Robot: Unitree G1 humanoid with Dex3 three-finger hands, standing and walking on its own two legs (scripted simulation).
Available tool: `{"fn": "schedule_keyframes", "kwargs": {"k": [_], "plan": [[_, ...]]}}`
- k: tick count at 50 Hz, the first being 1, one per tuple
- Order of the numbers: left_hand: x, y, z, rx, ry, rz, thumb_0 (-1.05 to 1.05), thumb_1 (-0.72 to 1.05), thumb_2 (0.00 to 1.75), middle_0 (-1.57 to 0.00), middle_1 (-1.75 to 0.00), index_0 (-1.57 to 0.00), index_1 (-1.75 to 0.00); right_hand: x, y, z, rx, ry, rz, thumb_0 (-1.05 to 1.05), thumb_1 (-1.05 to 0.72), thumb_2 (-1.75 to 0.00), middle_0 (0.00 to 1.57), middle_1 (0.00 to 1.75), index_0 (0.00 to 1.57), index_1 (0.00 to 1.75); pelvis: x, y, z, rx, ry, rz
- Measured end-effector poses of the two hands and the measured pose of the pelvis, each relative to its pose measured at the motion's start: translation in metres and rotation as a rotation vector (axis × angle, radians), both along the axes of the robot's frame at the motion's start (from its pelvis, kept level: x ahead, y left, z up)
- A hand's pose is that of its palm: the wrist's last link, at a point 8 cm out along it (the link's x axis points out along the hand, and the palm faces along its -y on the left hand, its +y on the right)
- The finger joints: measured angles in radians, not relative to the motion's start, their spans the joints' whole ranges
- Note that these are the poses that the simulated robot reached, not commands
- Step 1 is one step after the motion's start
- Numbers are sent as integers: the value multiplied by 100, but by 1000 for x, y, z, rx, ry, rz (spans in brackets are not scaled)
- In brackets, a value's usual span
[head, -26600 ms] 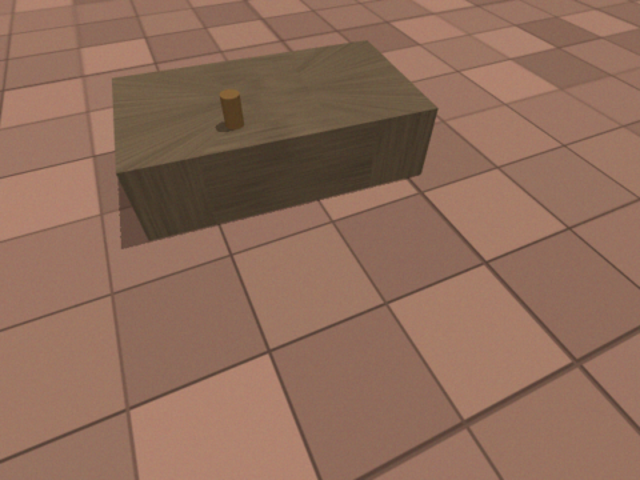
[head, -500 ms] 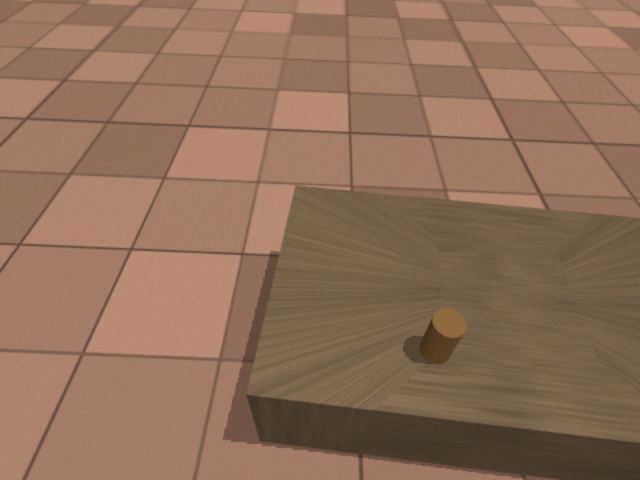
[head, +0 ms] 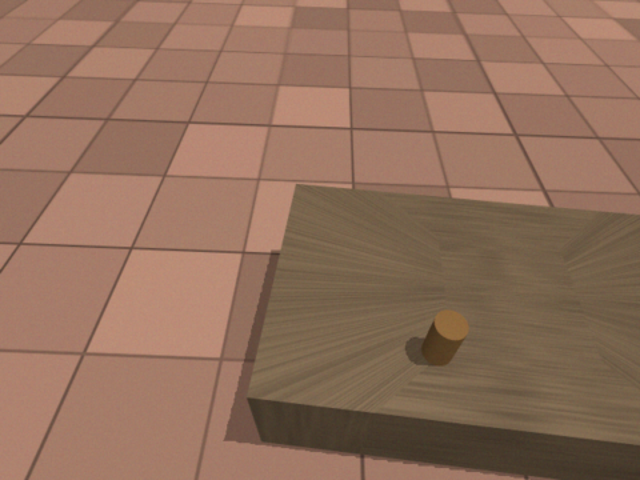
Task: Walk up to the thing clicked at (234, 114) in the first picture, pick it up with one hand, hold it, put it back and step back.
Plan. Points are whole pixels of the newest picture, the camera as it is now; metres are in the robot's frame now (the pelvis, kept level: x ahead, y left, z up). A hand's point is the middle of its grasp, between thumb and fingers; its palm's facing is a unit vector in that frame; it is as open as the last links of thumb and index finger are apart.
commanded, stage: stand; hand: right
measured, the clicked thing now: (443, 338) +0.50 -0.26 -0.35
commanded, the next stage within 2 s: none
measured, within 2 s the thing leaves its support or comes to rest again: neither
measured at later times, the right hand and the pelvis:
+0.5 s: hand out of the picture +0.07 -0.25 -0.16, palm faces -0.06 +0.93 -0.36, open 7.6 cm; pelvis +0.00 +0.00 +0.00, yaw +0 degrees
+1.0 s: hand out of the picture +0.07 -0.25 -0.16, palm faces -0.06 +0.93 -0.35, open 7.4 cm; pelvis +0.00 +0.00 +0.00, yaw +0 degrees
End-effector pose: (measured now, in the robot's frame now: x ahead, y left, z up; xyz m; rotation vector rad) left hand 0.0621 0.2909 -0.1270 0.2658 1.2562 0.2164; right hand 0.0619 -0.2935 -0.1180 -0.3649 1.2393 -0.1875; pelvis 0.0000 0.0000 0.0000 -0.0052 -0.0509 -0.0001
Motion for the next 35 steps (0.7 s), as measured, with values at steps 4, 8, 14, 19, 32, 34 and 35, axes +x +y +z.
{"fn": "schedule_keyframes", "kwargs": {"k": [4, 8, 14, 19, 32, 34, 35], "plan": [[2, 0, 1, 3, -3, 0, 1, 90, 90, -20, -30, -21, -30, 0, -1, 0, 0, 4, -2, -1, 18, -41, 16, 23, 17, 23, 1, 0, 0, 0, 1, 1], [3, 1, 2, 5, -2, 0, 1, 90, 90, -20, -30, -21, -30, 0, -1, -1, 2, 8, -2, -1, -9, -63, 18, 26, 19, 27, 1, 0, 0, 0, 2, 1], [3, 2, 3, 8, 1, 0, 1, 90, 90, -20, -30, -21, -30, 0, -1, -2, 8, 16, -3, 0, -52, -81, 19, 29, 20, 29, 3, -1, 0, 0, 5, 3], [3, 3, 3, 9, 1, 1, 1, 90, 90, -20, -30, -21, -30, 1, -1, -2, 8, 17, -3, 0, -74, -87, 20, 30, 20, 30, 4, 0, 0, -1, 6, 4], [8, 4, 4, 10, -14, -3, 1, 90, 90, -20, -30, -21, -30, 7, 1, -2, 11, 8, 2, 0, -89, -90, 20, 30, 20, 30, 6, 1, 1, 0, 7, 7], [9, 4, 5, 10, -17, -3, 1, 90, 90, -20, -30, -21, -30, 7, 1, -2, 12, 7, 1, 0, -89, -90, 20, 30, 20, 30, 6, 2, 1, 0, 7, 7], [9, 5, 5, 11, -18, -4, 1, 90, 90, -20, -30, -21, -30, 7, 1, -2, 12, 6, 1, 0, -90, -90, 20, 30, 20, 30, 6, 2, 1, 0, 7, 7]]}}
